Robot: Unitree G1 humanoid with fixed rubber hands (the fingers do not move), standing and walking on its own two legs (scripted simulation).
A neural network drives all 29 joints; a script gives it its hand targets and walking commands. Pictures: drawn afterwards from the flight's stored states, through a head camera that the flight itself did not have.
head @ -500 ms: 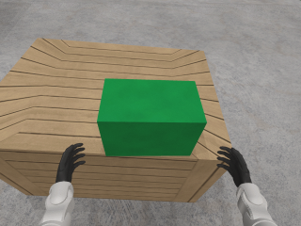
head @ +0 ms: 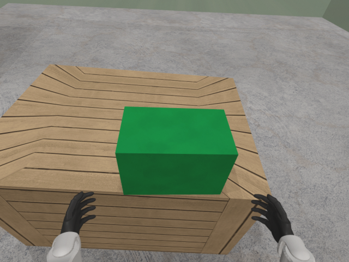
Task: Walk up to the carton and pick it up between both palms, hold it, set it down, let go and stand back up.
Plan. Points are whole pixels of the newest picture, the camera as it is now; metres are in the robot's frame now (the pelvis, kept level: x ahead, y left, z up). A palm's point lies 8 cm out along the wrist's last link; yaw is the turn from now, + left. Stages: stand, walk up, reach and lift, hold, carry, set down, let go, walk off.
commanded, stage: set down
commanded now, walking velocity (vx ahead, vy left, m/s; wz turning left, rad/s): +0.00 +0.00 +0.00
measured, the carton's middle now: (174, 151) +0.45 -0.01 -0.05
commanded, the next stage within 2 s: let go in 0.84 s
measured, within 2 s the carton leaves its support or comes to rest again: neither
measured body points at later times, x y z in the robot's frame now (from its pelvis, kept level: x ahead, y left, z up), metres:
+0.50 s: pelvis +0.01 +0.00 +0.00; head -0.02 +0.02 +0.45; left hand +0.22 +0.23 -0.06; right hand +0.21 -0.25 -0.05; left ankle +0.01 +0.12 -0.74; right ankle +0.03 -0.12 -0.74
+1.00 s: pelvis +0.01 +0.00 +0.00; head +0.00 +0.01 +0.45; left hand +0.21 +0.23 -0.07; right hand +0.21 -0.24 -0.06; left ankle +0.01 +0.12 -0.74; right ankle +0.03 -0.12 -0.74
